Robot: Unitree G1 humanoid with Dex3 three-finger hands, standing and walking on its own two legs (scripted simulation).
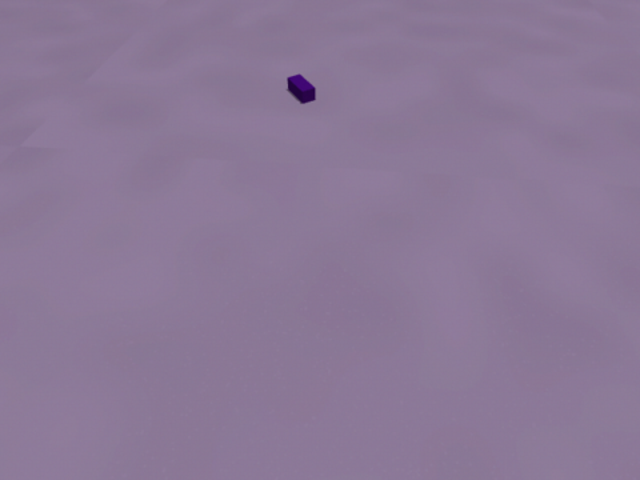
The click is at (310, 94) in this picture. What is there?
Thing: lying carton
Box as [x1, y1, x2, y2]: [287, 74, 314, 103]
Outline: 287,78 288,89 303,103 314,99 314,87 299,74
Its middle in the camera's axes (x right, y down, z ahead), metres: -0.11 -0.94 +2.40
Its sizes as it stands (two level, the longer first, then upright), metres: 0.198 0.087 0.079
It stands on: the floor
